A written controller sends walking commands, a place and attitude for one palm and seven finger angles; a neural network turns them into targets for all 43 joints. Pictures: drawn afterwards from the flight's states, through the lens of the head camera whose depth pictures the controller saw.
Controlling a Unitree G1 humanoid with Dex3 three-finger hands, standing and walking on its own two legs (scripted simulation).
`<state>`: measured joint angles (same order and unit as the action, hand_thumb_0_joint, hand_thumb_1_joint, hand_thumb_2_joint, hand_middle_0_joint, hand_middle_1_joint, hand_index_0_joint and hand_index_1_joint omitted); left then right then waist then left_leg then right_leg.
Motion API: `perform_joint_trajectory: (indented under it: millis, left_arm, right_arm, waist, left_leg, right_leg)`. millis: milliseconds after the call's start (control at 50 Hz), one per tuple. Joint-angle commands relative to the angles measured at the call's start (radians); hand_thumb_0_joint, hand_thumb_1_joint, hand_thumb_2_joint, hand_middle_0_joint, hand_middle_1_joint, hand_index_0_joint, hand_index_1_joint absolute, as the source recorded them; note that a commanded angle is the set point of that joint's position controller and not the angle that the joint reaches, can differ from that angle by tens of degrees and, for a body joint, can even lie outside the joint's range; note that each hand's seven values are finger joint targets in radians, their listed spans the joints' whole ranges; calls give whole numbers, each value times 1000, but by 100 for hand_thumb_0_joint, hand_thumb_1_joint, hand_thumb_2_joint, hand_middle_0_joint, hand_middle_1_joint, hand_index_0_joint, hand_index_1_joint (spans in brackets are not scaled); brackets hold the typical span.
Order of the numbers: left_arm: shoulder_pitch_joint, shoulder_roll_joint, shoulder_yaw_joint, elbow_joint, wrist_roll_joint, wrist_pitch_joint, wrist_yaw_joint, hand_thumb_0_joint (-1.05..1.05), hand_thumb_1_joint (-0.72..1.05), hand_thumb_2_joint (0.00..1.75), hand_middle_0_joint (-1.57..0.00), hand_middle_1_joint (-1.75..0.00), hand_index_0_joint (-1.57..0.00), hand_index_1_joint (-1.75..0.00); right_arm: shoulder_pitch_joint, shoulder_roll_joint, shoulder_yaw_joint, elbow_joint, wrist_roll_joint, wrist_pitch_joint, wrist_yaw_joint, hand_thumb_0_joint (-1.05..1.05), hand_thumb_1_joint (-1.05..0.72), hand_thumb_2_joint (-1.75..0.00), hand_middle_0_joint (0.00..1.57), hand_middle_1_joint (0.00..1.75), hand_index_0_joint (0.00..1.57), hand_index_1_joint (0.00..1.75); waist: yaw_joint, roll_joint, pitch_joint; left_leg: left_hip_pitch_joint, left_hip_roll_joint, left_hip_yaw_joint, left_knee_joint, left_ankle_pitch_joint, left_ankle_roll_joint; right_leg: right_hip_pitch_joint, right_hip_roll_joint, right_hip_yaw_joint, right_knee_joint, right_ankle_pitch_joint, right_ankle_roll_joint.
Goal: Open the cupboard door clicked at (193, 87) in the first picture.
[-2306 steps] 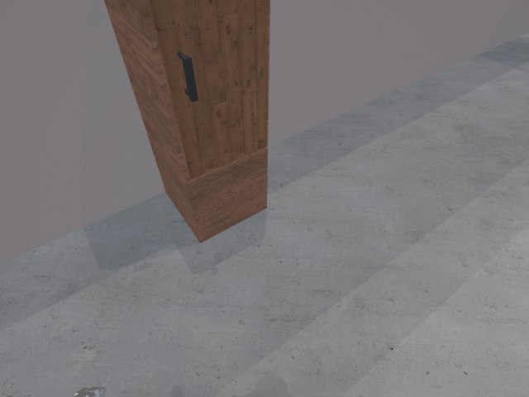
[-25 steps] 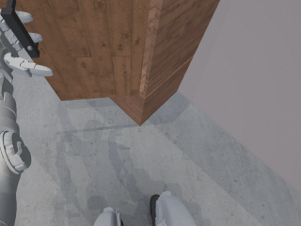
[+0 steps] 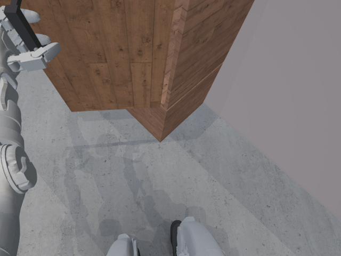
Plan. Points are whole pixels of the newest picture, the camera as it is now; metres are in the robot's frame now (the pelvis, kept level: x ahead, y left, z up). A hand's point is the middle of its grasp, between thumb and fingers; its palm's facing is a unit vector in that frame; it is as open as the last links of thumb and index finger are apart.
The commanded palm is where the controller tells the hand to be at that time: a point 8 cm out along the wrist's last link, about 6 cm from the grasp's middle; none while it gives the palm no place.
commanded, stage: close the thumb around the handle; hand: left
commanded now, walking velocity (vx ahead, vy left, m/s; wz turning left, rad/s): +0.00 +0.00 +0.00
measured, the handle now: (30, 30) +0.58 +0.24 +0.10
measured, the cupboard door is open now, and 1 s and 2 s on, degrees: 51 76 100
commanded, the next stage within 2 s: pull the door open along its arc in 0.26 s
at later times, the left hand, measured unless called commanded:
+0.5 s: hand (43, 48) +0.54 +0.21 +0.09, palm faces +0.01 -1.00 -0.02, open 5.4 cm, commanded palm +0.51 +0.26 +0.09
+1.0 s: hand (65, 102) +0.41 +0.16 +0.10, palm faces +0.25 -0.97 +0.07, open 5.8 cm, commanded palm +0.35 +0.19 +0.09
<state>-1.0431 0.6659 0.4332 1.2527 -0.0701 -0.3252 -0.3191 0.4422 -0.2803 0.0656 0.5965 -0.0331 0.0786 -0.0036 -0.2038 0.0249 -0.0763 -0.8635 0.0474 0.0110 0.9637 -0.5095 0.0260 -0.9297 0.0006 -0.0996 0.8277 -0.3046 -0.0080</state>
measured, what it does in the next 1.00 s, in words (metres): stands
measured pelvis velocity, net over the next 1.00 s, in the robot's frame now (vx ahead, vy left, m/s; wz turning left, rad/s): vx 0.02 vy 0.00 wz -0.01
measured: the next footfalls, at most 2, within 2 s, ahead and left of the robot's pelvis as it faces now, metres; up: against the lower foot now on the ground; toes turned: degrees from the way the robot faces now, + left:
none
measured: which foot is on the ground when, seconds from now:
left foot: down 0.00-1.00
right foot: down 0.00-1.00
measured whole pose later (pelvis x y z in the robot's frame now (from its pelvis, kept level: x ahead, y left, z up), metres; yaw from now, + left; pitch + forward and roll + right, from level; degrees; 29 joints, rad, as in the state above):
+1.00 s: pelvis +0.02 +0.00 +0.02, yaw -1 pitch +16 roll -2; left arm -0.30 0.11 0.21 0.41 -0.15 -0.27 0.14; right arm 0.31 -0.24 -0.01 0.54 -0.02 0.03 0.07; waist -0.05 0.05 -0.14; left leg -0.61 0.03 0.05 0.81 -0.49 0.03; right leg -0.71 -0.01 -0.05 0.74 -0.30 0.00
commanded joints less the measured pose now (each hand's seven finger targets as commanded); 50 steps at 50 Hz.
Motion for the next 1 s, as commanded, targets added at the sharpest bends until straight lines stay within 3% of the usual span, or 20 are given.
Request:
perform_joint_trajectory:
  millis: [0,80,100,120,240,280,300,340,360,480,580,620,680,760,800,820,840,860,920,980]
  left_arm:
    - [-439,241,7,-183,3,-39,-9,0,79,85,-39,-134,-39,-134]
    - [-440,228,1,-230,-5,-47,-20,0,90,90,-40,-135,-40,-135]
    - [-398,228,8,-206,-6,-42,-21,0,90,90,-40,-135,-40,-135]
    - [-420,210,-8,-215,-10,-40,-22,0,90,90,-40,-135,-40,-135]
    - [-394,273,41,-189,-3,-28,-2,0,90,90,-40,-135,-40,-135]
    - [-405,304,61,-221,3,-41,1,0,90,90,-40,-135,-40,-135]
    - [-373,279,49,-220,1,-41,-3,0,90,90,-40,-135,-40,-135]
    - [-350,274,56,-211,-12,-37,-7,0,90,90,-40,-135,-40,-135]
    - [-409,289,54,-222,-14,-45,-5,0,90,90,-40,-135,-40,-135]
    - [-257,278,79,-275,-27,-57,-16,0,90,90,-40,-135,-40,-135]
    - [-84,231,94,-390,-77,-55,-23,0,90,90,-40,-135,-40,-135]
    - [25,177,80,-397,-103,-38,-25,0,90,90,-40,-135,-40,-135]
    - [124,120,59,-513,-130,-32,-15,0,90,90,-40,-135,-40,-135]
    - [329,-16,-13,-703,-164,-23,18,0,90,90,-40,-135,-40,-135]
    - [408,-91,-52,-750,-174,-15,43,0,90,90,-40,-135,-40,-135]
    - [399,-119,55,-877,-217,-20,187,0,90,90,-40,-135,-40,-135]
    - [466,-231,-37,-886,-194,-10,264,0,90,90,-40,-135,-40,-135]
    - [515,-287,-65,-935,-178,-7,330,0,90,90,-40,-135,-40,-135]
    - [586,-396,-140,-1075,-92,-7,513,0,90,90,-40,-135,-40,-135]
    - [585,-523,-264,-1153,13,12,675,0,90,90,-40,-135,-40,-135]
  right_arm:
    - [223,-193,-71,-17,2,-9,-13,0,-90,-90,20,30,20,30]
    - [225,-191,-75,-19,0,-7,-10,0,-90,-90,20,30,20,30]
    - [227,-192,-75,-21,1,-5,-9,0,-90,-90,20,30,20,30]
    - [222,-191,-75,-22,2,-5,-8,0,-90,-90,20,30,20,30]
    - [213,-192,-70,-37,6,-1,-10,0,-90,-90,20,30,20,30]
    - [219,-191,-72,-40,5,-1,-12,0,-90,-90,20,30,20,30]
    - [217,-188,-73,-44,5,-2,-9,0,-90,-90,20,30,20,30]
    - [213,-190,-75,-48,8,1,-8,0,-90,-90,20,30,20,30]
    - [213,-191,-71,-44,9,0,-13,0,-90,-90,20,30,20,30]
    - [200,-188,-79,-68,11,2,-3,0,-90,-90,20,30,20,30]
    - [169,-183,-92,-103,23,10,7,0,-90,-90,20,30,20,30]
    - [146,-179,-94,-118,30,10,12,0,-90,-90,20,30,20,30]
    - [110,-169,-101,-139,38,4,17,0,-90,-90,20,30,20,30]
    - [64,-145,-110,-170,48,-21,31,0,-90,-90,20,30,20,30]
    - [47,-136,-115,-163,49,-35,36,0,-90,-90,20,30,20,30]
    - [-3,-112,-118,-179,50,-51,42,0,-90,-90,20,30,20,30]
    - [-15,-106,-119,-168,45,-63,51,0,-90,-90,20,30,20,30]
    - [-24,-100,-119,-164,44,-75,59,0,-90,-90,20,30,20,30]
    - [-59,-79,-124,-147,23,-91,73,0,-90,-90,20,30,20,30]
    - [-108,-60,-124,-142,-2,-90,72,0,-90,-90,20,30,20,30]
  waist:
    - [-38,162,-484]
    - [-31,210,-527]
    - [-24,178,-519]
    - [-41,156,-501]
    - [-19,145,-464]
    - [-9,163,-515]
    - [-4,179,-525]
    - [-8,120,-501]
    - [-28,127,-479]
    - [33,172,-543]
    - [75,124,-567]
    - [88,66,-512]
    - [116,101,-524]
    - [153,98,-504]
    - [152,32,-472]
    - [218,41,-462]
    - [192,64,-432]
    - [192,36,-397]
    - [200,69,-415]
    - [186,27,-385]
  left_leg:
    - [239,-15,-67,-105,506,-11]
    - [302,-9,-73,-100,586,-22]
    - [290,-9,-71,-99,581,-19]
    - [269,-9,-65,-100,554,-13]
    - [183,-19,-49,-114,473,-4]
    - [212,-18,-56,-110,520,-8]
    - [231,-18,-52,-110,539,-11]
    - [202,-16,-44,-110,518,-4]
    - [199,-16,-50,-109,513,-2]
    - [246,-15,-40,-121,575,-12]
    - [246,-15,-27,-144,623,-7]
    - [209,-19,-12,-160,584,-2]
    - [240,-19,-8,-184,625,-5]
    - [273,-16,-4,-209,727,-7]
    - [268,-15,-2,-222,700,-10]
    - [285,-25,-7,-225,692,-32]
    - [309,-22,-3,-232,695,-45]
    - [306,-18,-9,-235,708,-51]
    - [360,-19,-6,-238,733,-66]
    - [387,-17,-15,-246,697,-67]
  right_leg:
    - [321,43,59,-30,317,-15]
    - [312,45,54,-25,350,-18]
    - [319,47,54,-26,351,-18]
    - [323,48,56,-30,352,-13]
    - [376,44,68,-35,339,-14]
    - [392,43,68,-22,371,-16]
    - [393,43,67,-22,381,-17]
    - [410,45,70,-31,388,-13]
    - [392,45,69,-30,386,-14]
    - [434,45,69,-23,419,-18]
    - [524,44,75,-31,492,-20]
    - [547,43,75,-43,493,-18]
    - [576,35,77,-46,509,-22]
    - [612,23,78,-49,559,-29]
    - [622,21,73,-56,553,-22]
    - [605,33,45,-72,514,-20]
    - [580,32,40,-73,483,-19]
    - [562,34,28,-80,465,-20]
    - [575,24,26,-76,459,-22]
    - [563,17,20,-82,416,-22]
